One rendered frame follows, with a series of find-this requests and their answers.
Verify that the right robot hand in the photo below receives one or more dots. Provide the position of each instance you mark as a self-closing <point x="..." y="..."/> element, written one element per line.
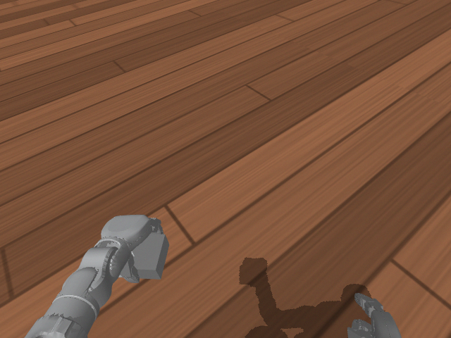
<point x="382" y="323"/>

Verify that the left robot arm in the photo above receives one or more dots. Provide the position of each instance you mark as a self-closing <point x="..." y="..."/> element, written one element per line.
<point x="85" y="291"/>

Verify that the left robot hand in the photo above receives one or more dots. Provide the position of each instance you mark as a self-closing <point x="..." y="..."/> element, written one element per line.
<point x="133" y="230"/>

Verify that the small box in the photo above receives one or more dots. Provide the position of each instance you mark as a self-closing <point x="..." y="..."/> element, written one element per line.
<point x="150" y="256"/>

